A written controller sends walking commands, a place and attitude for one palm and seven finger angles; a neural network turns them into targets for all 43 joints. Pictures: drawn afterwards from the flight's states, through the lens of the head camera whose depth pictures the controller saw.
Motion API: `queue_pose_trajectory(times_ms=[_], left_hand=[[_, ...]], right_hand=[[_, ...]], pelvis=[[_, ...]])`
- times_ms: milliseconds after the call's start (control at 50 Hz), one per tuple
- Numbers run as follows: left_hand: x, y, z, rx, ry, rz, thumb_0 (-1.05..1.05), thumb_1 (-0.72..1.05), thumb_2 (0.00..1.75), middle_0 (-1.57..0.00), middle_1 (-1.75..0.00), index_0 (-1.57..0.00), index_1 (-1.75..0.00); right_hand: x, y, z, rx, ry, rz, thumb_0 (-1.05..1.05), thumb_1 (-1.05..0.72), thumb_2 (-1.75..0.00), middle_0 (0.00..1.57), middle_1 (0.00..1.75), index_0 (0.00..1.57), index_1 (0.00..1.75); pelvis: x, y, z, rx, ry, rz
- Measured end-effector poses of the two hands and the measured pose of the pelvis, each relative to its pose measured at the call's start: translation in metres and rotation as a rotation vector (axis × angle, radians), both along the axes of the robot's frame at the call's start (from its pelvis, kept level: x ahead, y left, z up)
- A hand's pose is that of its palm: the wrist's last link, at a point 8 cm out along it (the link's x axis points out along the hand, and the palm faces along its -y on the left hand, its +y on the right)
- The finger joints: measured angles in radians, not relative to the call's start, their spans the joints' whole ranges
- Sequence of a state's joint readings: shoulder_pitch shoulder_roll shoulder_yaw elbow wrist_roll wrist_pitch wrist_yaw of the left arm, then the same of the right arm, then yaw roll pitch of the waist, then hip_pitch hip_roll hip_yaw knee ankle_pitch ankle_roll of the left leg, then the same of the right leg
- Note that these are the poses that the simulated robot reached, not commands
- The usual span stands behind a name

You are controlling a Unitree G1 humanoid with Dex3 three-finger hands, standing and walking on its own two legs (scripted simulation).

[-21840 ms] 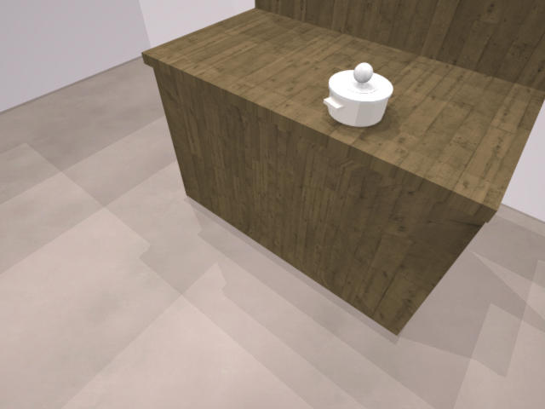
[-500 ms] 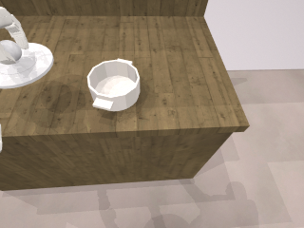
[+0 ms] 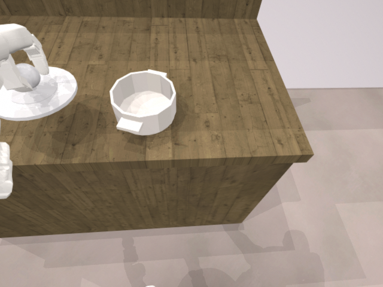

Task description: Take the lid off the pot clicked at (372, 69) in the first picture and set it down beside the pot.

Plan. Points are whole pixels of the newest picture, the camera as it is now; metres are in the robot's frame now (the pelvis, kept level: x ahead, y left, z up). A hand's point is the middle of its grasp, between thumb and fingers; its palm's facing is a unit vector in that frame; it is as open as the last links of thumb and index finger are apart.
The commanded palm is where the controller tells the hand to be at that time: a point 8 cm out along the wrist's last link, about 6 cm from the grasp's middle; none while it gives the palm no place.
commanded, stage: lower the lid onto the table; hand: left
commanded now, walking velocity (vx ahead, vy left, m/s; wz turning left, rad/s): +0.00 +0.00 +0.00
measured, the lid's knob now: (25, 76) +0.51 +0.30 +0.14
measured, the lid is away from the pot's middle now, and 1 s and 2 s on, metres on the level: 0.22 0.23 0.25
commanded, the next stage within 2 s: open the fingers wide in 1.36 s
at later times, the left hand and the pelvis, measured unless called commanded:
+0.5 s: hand (24, 82) +0.50 +0.30 +0.14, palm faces -0.46 -0.12 -0.88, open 7.7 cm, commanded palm +0.55 +0.30 +0.20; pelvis +0.00 +0.00 -0.01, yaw -1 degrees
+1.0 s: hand (30, 96) +0.50 +0.31 +0.10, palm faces -0.49 -0.11 -0.87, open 7.7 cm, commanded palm +0.56 +0.30 +0.17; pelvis +0.00 +0.01 -0.01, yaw -2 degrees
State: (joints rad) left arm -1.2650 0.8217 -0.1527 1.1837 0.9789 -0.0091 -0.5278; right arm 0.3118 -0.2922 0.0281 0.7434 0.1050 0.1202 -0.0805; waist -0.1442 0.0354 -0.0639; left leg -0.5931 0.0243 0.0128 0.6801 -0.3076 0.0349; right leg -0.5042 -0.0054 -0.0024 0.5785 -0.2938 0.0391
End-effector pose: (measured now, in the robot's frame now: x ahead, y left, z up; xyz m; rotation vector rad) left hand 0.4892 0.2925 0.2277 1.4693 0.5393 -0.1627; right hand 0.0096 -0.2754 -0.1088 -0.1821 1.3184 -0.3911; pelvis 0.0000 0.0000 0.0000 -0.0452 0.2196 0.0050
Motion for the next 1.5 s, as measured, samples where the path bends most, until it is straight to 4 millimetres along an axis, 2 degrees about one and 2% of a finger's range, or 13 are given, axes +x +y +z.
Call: queue_pose_trajectory(times_ms=[120, 360, 820, 960, 1200, 1500], left_hand=[[0.005, -0.002, -0.009, -0.011, 0.008, -0.009, 0.01, 0.26, 0.75, -0.60, -0.97, -0.61, -0.96], [0.015, 0.006, -0.024, -0.012, 0.019, -0.008, 0.01, 0.26, 0.75, -0.59, -0.97, -0.61, -0.96], [0.019, 0.014, -0.056, -0.021, 0.044, -0.019, 0.01, 0.26, 0.75, -0.59, -0.97, -0.61, -0.96], [0.018, 0.017, -0.066, -0.017, 0.067, -0.021, 0.01, 0.27, 0.75, -0.59, -0.97, -0.61, -0.96], [0.022, 0.011, -0.079, -0.028, 0.057, -0.047, 0.01, 0.27, 0.75, -0.59, -0.97, -0.61, -0.96], [0.020, 0.019, -0.091, -0.030, 0.045, -0.047, 0.01, 0.26, 0.75, -0.59, -0.97, -0.61, -0.97]], right_hand=[[-0.014, 0.001, -0.001, -0.007, 0.024, -0.027, 0.00, -0.90, -0.90, 0.20, 0.30, 0.20, 0.30], [-0.038, 0.004, 0.001, -0.023, 0.096, -0.072, 0.00, -0.90, -0.90, 0.20, 0.30, 0.20, 0.30], [-0.031, 0.009, -0.003, -0.030, 0.095, -0.073, 0.00, -0.90, -0.90, 0.20, 0.30, 0.21, 0.30], [-0.037, 0.010, -0.004, -0.036, 0.119, -0.075, 0.00, -0.90, -0.90, 0.20, 0.30, 0.21, 0.30], [-0.049, 0.010, -0.004, -0.047, 0.143, -0.089, 0.00, -0.90, -0.90, 0.20, 0.30, 0.21, 0.30], [-0.062, 0.015, -0.006, -0.035, 0.182, -0.112, 0.00, -0.90, -0.90, 0.20, 0.30, 0.21, 0.30]], pelvis=[[0.000, 0.000, -0.002, -0.001, 0.010, -0.009], [0.003, 0.002, -0.005, -0.006, 0.036, -0.020], [0.002, 0.006, -0.011, -0.015, 0.070, -0.024], [0.001, 0.007, -0.013, -0.018, 0.079, -0.022], [-0.001, 0.007, -0.016, -0.020, 0.093, -0.027], [-0.002, 0.008, -0.020, -0.022, 0.113, -0.034]])
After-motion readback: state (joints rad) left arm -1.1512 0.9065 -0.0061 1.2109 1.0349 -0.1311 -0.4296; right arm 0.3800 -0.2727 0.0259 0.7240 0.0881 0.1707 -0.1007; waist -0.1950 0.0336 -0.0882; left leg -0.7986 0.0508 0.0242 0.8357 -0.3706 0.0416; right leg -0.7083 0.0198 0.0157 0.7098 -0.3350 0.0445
